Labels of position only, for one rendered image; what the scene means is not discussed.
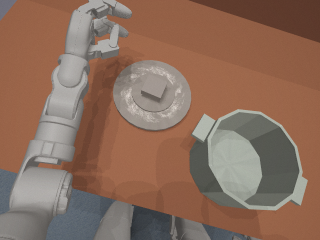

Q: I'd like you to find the pot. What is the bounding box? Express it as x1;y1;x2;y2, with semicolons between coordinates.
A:
189;109;308;211

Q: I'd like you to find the left robot thigh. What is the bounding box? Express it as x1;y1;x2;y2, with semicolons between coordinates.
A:
92;200;134;240

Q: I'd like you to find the table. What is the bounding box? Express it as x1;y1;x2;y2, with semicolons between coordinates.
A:
0;0;320;240

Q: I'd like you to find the knob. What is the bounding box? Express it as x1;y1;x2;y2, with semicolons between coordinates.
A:
141;74;168;101

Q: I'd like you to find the robot thigh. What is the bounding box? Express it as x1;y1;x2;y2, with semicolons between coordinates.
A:
169;215;211;240
92;200;134;240

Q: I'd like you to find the left robot upper arm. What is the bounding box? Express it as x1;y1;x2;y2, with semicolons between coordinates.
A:
0;166;73;240

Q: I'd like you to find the right robot thigh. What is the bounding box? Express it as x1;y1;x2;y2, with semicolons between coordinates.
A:
169;215;211;240

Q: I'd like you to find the left robot hand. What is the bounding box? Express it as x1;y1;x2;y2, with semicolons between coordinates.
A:
64;0;132;62

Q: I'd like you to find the left robot forearm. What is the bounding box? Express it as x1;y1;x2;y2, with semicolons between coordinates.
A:
9;54;90;209

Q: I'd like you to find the lid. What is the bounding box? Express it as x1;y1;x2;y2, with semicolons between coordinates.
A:
113;60;191;131

